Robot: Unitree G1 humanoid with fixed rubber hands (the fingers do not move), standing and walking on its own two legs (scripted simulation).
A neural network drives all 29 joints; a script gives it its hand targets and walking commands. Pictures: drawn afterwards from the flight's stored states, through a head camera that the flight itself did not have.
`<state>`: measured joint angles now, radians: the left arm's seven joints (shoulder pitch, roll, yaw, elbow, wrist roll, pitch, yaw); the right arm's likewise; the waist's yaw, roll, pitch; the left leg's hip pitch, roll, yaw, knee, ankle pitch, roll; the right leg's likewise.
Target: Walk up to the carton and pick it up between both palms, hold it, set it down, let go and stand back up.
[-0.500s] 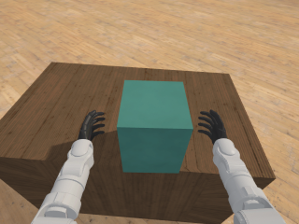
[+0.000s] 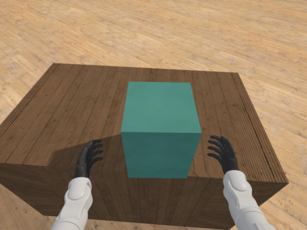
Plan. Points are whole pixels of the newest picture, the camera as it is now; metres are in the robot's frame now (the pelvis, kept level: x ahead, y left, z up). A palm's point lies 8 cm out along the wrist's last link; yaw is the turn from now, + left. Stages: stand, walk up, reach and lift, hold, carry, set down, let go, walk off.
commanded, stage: set down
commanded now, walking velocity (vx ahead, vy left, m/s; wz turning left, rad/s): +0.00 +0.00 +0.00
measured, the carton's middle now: (158, 131) +0.43 -0.02 +0.00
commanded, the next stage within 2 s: none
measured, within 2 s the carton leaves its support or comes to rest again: neither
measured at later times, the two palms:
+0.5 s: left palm (82, 202) +0.22 +0.19 -0.05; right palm (233, 203) +0.21 -0.22 -0.05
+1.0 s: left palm (77, 211) +0.20 +0.20 -0.06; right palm (229, 216) +0.18 -0.21 -0.07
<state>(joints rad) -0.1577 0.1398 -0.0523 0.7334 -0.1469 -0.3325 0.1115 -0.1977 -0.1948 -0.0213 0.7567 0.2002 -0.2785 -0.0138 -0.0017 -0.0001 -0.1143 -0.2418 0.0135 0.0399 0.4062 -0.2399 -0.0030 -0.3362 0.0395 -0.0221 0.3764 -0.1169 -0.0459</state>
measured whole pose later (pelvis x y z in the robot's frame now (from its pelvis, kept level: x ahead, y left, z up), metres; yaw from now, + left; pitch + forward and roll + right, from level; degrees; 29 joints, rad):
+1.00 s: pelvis +0.05 +0.03 +0.00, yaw -2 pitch +1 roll -2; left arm 0.34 0.11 -0.12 0.43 -0.02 -0.10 0.11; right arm 0.28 -0.21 -0.01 0.73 0.16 -0.35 0.07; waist 0.02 0.01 -0.06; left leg -0.08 0.02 0.08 0.41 -0.34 0.02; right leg -0.18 0.05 0.02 0.36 -0.19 -0.01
